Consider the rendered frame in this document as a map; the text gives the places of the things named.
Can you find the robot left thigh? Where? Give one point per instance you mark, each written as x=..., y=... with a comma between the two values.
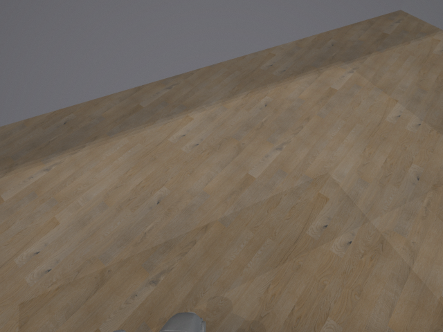
x=184, y=322

